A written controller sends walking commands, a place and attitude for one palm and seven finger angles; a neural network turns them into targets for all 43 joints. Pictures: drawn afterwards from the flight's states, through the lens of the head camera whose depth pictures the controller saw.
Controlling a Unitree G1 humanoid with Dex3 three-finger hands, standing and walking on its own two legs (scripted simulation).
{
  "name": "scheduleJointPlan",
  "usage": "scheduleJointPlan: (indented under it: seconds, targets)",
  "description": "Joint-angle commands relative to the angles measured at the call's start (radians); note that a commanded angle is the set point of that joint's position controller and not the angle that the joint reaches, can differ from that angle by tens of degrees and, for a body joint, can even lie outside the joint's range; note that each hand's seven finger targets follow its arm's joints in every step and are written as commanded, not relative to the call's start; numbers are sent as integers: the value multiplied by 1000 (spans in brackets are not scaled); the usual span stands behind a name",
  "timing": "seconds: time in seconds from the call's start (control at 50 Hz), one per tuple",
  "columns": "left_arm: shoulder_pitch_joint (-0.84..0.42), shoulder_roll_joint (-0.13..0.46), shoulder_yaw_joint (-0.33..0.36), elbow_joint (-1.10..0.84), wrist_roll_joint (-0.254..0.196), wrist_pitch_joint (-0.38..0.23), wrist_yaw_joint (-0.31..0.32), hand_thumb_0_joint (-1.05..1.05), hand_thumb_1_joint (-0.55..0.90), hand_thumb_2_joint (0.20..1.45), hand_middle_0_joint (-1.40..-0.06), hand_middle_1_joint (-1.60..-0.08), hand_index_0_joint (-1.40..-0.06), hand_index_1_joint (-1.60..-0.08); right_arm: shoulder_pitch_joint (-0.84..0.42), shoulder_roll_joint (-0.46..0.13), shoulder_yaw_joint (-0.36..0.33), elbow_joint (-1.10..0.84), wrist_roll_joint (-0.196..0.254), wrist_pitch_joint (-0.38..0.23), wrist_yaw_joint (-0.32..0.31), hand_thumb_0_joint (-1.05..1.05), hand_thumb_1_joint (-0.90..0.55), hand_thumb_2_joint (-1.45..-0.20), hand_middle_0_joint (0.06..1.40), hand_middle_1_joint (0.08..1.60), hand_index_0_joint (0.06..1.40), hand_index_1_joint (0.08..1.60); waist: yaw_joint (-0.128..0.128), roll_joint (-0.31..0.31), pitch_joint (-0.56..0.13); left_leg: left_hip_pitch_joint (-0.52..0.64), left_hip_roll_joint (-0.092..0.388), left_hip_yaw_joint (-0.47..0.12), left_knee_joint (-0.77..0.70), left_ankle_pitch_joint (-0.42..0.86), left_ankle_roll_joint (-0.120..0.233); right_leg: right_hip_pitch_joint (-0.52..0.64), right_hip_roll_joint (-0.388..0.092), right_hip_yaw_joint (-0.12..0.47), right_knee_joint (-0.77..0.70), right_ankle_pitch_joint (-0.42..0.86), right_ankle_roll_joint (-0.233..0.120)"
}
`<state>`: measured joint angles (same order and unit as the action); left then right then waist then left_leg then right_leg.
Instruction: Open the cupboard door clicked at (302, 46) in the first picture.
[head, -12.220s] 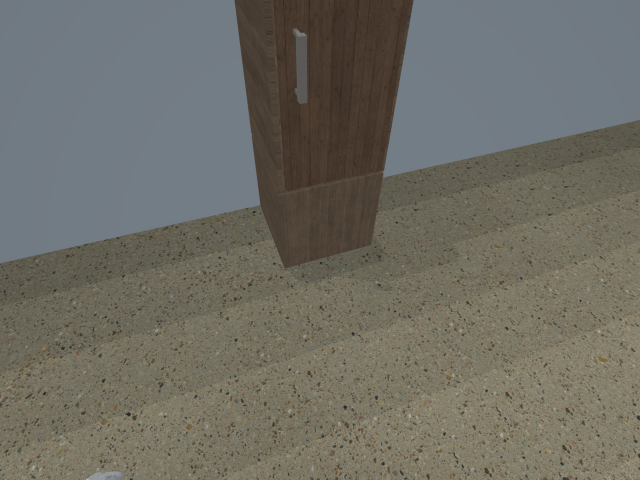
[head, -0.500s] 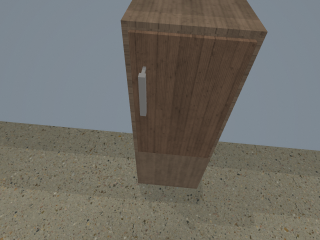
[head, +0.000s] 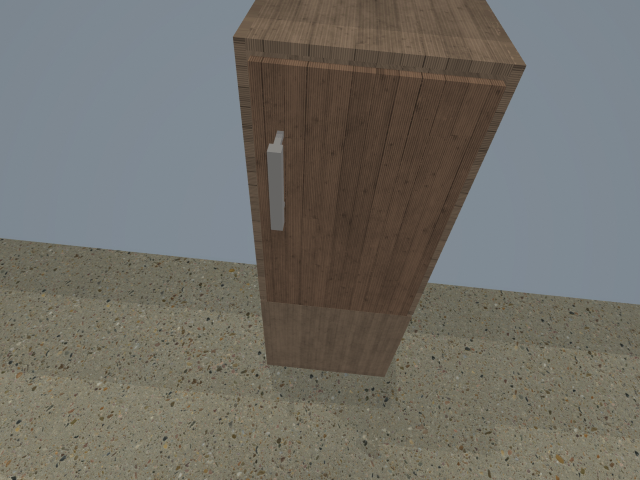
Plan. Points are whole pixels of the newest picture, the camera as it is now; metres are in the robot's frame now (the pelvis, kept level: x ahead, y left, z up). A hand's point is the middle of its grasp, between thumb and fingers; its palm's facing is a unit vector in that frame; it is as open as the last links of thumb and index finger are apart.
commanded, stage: shuffle to correct the standing spot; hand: left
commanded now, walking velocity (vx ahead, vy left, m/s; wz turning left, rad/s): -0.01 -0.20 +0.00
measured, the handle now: (278, 182) +0.54 +0.11 +0.06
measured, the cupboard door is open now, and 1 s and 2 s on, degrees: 0 0 0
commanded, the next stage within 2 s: come to a stop and stand still in 0.08 s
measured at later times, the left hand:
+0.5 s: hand out of the picture -0.01 +0.09 -0.17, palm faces +0.08 -0.98 -0.16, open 7.3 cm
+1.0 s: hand out of the picture +0.04 +0.23 -0.16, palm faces +0.00 -0.96 -0.29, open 7.4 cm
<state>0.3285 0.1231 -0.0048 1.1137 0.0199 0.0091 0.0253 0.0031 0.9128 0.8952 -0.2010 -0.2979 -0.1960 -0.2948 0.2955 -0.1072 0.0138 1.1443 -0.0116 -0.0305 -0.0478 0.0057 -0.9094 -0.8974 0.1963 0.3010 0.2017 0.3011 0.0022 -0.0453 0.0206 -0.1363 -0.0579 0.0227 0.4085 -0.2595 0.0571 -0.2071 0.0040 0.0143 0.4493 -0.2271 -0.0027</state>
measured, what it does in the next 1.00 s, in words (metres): steps on the spot: left foot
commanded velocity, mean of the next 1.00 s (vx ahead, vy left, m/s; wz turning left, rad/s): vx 0.00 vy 0.02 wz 0.00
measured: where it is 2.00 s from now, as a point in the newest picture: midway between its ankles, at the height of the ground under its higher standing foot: outside the picture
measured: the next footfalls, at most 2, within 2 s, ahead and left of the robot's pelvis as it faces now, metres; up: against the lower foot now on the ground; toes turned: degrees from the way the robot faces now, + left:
left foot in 0.74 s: +0.03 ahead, +0.08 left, +0.00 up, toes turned +0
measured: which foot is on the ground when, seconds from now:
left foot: down 0.00-0.22, up 0.24-0.72, down 0.74-1.00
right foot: down 0.00-1.00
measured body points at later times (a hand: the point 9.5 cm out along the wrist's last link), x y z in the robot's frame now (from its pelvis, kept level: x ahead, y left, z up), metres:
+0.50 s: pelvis +0.00 -0.06 +0.00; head +0.02 -0.06 +0.45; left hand -0.01 +0.15 -0.16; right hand +0.02 -0.28 -0.16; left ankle -0.01 +0.06 -0.71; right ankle +0.01 -0.11 -0.74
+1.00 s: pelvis +0.00 +0.02 +0.00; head +0.00 +0.01 +0.45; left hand +0.04 +0.28 -0.14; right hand +0.03 -0.21 -0.16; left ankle -0.01 +0.08 -0.74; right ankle +0.01 -0.11 -0.74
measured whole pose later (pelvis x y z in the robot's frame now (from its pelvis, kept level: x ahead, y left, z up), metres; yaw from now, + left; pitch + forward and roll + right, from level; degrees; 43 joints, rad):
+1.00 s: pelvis +0.00 +0.02 +0.00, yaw -1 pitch +0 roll +0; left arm 0.25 0.21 0.01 1.03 0.02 0.01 0.03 0.00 0.91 0.90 -0.20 -0.30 -0.20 -0.29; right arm 0.30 -0.19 0.01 1.00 -0.02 -0.02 -0.02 0.00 -0.93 -0.90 0.20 0.30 0.20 0.30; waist 0.00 0.03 -0.01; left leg -0.18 -0.09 0.06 0.44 -0.26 0.09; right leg -0.24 -0.04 0.01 0.50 -0.25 0.01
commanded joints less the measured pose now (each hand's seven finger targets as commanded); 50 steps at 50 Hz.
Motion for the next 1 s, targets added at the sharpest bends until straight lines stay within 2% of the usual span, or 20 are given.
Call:
scheduleJointPlan:
  seconds: [0.0,0.12,0.16,0.2,0.22,0.24,0.28,0.44,0.56,0.58,0.6,0.62,0.64,0.7,0.74,0.76,0.78,0.86,0.94,0.98]
  targets:
    - [62,55,26,-48,5,2,-7,0,900,900,-200,-300,-200,-300,74,-149,-47,-27,-8,3,-24,0,-900,-900,200,300,200,300,-7,100,80,-47,273,-221,-124,178,50,-92,-35,4,45,45,-16]
    - [74,59,54,-84,12,20,-19,0,900,900,-200,-300,-200,-300,49,-178,-73,-55,-16,20,-35,0,-900,-900,200,300,200,300,4,143,60,-99,341,-237,-40,302,105,-106,-25,-10,150,-48,-23]
    - [110,69,61,-87,16,19,-22,0,900,900,-200,-300,-200,-300,25,-166,-76,-68,-16,24,-31,0,-900,-900,200,300,200,300,22,66,50,-204,278,-173,31,203,61,2,-43,23,65,111,-33]
    - [141,112,65,-86,12,0,-10,0,900,900,-200,-300,-200,-300,44,-96,-58,-80,-7,27,-21,0,-900,-900,200,300,200,300,22,-168,-20,-298,70,28,240,-134,-27,122,-195,248,-90,244,-67]
    - [150,128,62,-84,4,-10,-2,0,900,900,-200,-300,-200,-300,35,-75,-49,-82,-2,34,-16,0,-900,-900,200,300,200,300,38,-183,-46,-283,49,13,379,-282,-35,94,-276,338,-191,224,-94]
    - [110,110,50,-84,-1,-17,3,0,900,900,-200,-300,-200,-300,29,-73,-46,-78,-2,36,-10,0,-900,-900,200,300,200,300,22,-105,-18,-273,70,-36,440,-273,-32,45,-281,345,-222,174,-118]
    - [40,109,44,-91,-3,-36,12,0,900,900,-200,-300,-200,-300,38,-48,-37,-55,1,29,3,0,-900,-900,200,300,200,300,-4,5,20,-271,96,-41,443,-198,-37,26,-266,307,-220,147,-151]
    - [88,134,51,-73,-2,-44,15,0,900,900,-200,-300,-200,-300,11,-74,-42,-69,5,41,15,0,-900,-900,200,300,200,300,32,-32,23,-278,81,-17,313,-125,-67,127,-254,248,-215,285,-116]
    - [64,143,56,-83,6,-36,16,0,900,900,-200,-300,-200,-300,-3,-66,-45,-91,6,41,25,0,-900,-900,200,300,200,300,24,-48,37,-171,85,-13,200,-85,-66,3,-258,226,-214,120,-174]
    - [56,143,54,-83,3,-35,14,0,900,900,-200,-300,-200,-300,10,-63,-40,-87,4,39,25,0,-900,-900,200,300,200,300,16,-36,38,-120,80,-11,144,-45,-63,-34,-235,209,-213,70,-161]
    - [138,167,53,-67,10,-55,56,0,900,900,-200,-300,-200,-300,-74,-152,-66,-160,-1,38,20,0,-900,-900,200,300,200,300,21,151,28,-138,18,12,320,-162,-100,5,-254,341,-211,557,-21]
    - [71,220,54,-113,8,-60,52,0,900,900,-200,-300,-200,-300,-13,-101,-57,-184,4,43,23,0,-900,-900,200,300,200,300,-26,161,-40,-212,81,-53,340,-151,-65,69,-283,302,-132,379,-81]
    - [33,211,52,-130,8,-58,44,0,900,900,-200,-300,-200,-300,-11,-98,-55,-204,11,42,29,0,-900,-900,200,300,200,300,-24,137,-60,-180,94,-48,293,-137,-62,19,-265,253,-140,146,-160]
    - [-20,161,42,-136,2,-56,32,0,900,900,-200,-300,-200,-300,51,-113,-44,-211,0,23,32,0,-900,-900,200,300,200,300,-41,6,10,-48,93,-57,33,-18,-42,-119,-155,139,-92,-56,-102]
    - [-9,133,38,-135,-6,-55,25,0,900,900,-200,-300,-200,-300,50,-168,-44,-219,-8,9,24,0,-900,-900,200,300,200,300,-14,32,40,-109,164,-112,2,81,-9,-84,-86,98,-60,-27,-66]
    - [-20,135,36,-130,-1,-42,24,0,900,900,-200,-300,-200,-300,36,-160,-40,-219,-9,2,25,0,-900,-900,200,300,200,300,-8,154,40,-144,171,-144,-48,85,-7,-57,-82,64,-19,-46,-63]
    - [-14,136,33,-125,-1,-31,20,0,900,900,-200,-300,-200,-300,22,-164,-33,-221,-8,0,24,0,-900,-900,200,300,200,300,2,175,48,-173,182,-180,-89,67,2,-27,-56,32,19,-48,-47]
    - [-20,141,26,-123,3,-23,10,0,900,900,-200,-300,-200,-300,1,-191,-33,-224,-7,-6,20,0,-900,-900,200,300,200,300,19,45,71,-200,176,-199,-143,-9,16,-7,-60,22,19,-18,-38]
    - [-40,157,22,-128,0,-17,7,0,900,900,-200,-300,-200,-300,2,-209,-30,-201,-9,-6,21,0,-900,-900,200,300,200,300,13,45,69,-174,173,-201,-167,-58,12,-19,-66,32,12,-23,-36]
    - [-54,166,24,-128,0,-17,7,0,900,900,-200,-300,-200,-300,11,-213,-27,-191,-8,-12,18,0,-900,-900,200,300,200,300,12,60,44,-139,173,-199,-159,39,8,-15,-69,27,19,0,-36]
